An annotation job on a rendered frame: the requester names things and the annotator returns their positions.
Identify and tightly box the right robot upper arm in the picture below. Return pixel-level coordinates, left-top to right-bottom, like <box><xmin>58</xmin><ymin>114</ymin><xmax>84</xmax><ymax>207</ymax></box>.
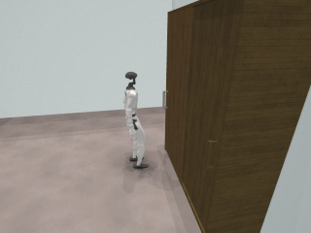
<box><xmin>125</xmin><ymin>90</ymin><xmax>136</xmax><ymax>112</ymax></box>

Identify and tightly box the robot left shin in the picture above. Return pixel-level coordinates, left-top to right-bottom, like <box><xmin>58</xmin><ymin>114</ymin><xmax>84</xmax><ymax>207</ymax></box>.
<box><xmin>132</xmin><ymin>140</ymin><xmax>141</xmax><ymax>158</ymax></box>

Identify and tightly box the handle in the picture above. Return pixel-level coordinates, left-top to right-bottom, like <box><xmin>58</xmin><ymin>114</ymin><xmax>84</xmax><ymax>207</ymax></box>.
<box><xmin>204</xmin><ymin>140</ymin><xmax>213</xmax><ymax>171</ymax></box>
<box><xmin>162</xmin><ymin>90</ymin><xmax>168</xmax><ymax>109</ymax></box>

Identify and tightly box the robot right shin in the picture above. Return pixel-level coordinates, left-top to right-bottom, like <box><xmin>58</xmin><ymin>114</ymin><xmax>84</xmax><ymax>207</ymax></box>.
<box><xmin>137</xmin><ymin>144</ymin><xmax>146</xmax><ymax>166</ymax></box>

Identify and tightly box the right robot forearm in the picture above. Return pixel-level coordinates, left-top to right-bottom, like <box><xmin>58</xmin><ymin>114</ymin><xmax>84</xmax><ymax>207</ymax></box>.
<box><xmin>126</xmin><ymin>109</ymin><xmax>134</xmax><ymax>129</ymax></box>

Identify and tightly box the robot shin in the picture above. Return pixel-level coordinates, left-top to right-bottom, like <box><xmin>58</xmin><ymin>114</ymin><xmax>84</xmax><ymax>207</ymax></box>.
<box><xmin>132</xmin><ymin>140</ymin><xmax>141</xmax><ymax>158</ymax></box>
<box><xmin>137</xmin><ymin>144</ymin><xmax>146</xmax><ymax>166</ymax></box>

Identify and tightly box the right robot hand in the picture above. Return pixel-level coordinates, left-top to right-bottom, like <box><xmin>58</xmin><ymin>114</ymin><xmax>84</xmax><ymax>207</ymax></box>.
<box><xmin>129</xmin><ymin>128</ymin><xmax>137</xmax><ymax>141</ymax></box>

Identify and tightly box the wardrobe door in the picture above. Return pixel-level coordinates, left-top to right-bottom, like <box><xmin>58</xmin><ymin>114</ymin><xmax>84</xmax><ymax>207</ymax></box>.
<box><xmin>182</xmin><ymin>0</ymin><xmax>244</xmax><ymax>232</ymax></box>
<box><xmin>165</xmin><ymin>7</ymin><xmax>194</xmax><ymax>181</ymax></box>

